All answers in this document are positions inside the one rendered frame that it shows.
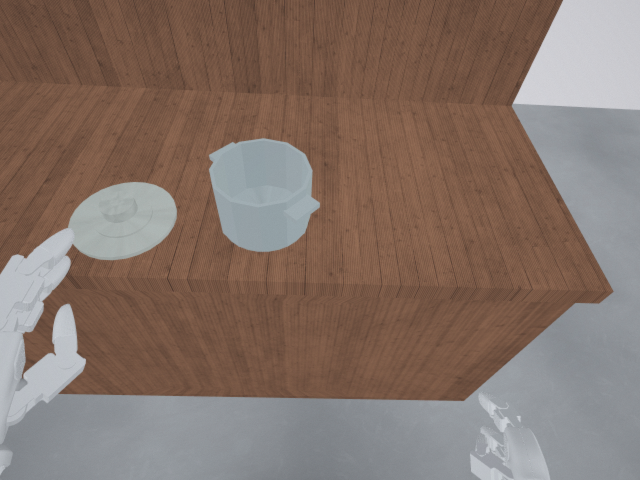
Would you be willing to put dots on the lid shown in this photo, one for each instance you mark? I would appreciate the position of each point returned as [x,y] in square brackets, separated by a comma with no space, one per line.
[98,238]

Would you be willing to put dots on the robot left hand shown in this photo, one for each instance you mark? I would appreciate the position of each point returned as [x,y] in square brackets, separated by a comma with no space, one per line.
[24,284]

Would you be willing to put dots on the table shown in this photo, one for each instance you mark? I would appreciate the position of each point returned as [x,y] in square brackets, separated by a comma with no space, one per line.
[441,247]

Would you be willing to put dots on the knob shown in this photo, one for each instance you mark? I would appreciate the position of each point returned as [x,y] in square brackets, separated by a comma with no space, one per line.
[118,206]

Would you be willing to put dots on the pot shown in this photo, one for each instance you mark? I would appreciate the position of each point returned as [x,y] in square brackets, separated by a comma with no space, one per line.
[262,189]

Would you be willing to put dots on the robot right hand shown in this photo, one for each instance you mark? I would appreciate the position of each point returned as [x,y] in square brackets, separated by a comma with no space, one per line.
[516,456]

